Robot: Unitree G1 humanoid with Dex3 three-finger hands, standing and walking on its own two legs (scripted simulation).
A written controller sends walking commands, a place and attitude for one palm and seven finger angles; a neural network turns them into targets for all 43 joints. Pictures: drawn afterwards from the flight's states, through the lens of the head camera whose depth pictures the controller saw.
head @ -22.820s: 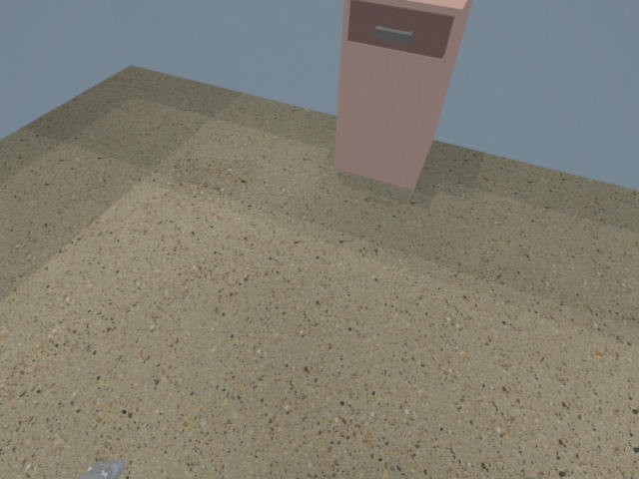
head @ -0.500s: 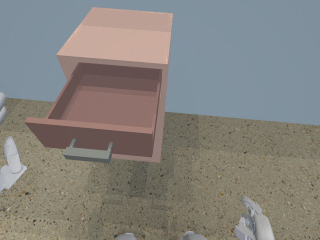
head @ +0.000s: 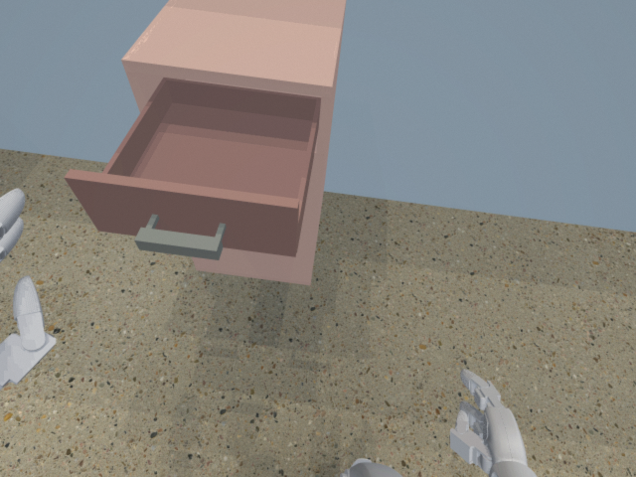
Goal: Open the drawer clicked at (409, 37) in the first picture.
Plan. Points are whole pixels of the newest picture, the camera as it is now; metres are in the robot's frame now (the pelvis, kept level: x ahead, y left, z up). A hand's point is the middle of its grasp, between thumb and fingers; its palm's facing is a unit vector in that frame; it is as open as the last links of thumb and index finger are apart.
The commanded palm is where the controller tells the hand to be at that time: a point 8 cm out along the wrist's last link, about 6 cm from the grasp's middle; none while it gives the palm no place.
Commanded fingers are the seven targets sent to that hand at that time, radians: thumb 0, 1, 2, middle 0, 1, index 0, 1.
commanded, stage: stop stepping back and stand still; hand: left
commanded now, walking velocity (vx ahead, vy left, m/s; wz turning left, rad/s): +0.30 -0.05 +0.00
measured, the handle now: (184, 233) +0.47 +0.25 -0.06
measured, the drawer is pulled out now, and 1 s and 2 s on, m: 0.30 0.30 0.30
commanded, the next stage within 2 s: let the arm hang, fingers relaxed in 0.62 s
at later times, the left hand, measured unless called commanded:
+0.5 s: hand (34, 420) +0.14 +0.22 +0.17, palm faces +0.37 -0.79 -0.48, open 7.4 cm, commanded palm +0.08 +0.26 +0.18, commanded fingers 0.00 0.90 0.90 -0.20 -0.30 -0.20 -0.30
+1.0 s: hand out of the picture +0.04 +0.16 -0.16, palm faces -0.02 -0.98 -0.18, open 7.4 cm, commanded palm none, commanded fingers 0.00 0.90 0.90 -0.20 -0.30 -0.20 -0.30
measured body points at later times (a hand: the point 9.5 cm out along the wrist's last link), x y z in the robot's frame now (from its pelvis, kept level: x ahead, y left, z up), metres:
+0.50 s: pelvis -0.05 -0.02 +0.00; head -0.05 -0.02 +0.45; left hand +0.11 +0.26 +0.20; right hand +0.09 -0.28 -0.08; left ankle -0.05 +0.10 -0.73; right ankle +0.00 -0.10 -0.73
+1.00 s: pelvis -0.04 +0.00 +0.00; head -0.02 +0.00 +0.45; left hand +0.04 +0.22 -0.14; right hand +0.05 -0.24 -0.14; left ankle -0.05 +0.10 -0.73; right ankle +0.00 -0.10 -0.73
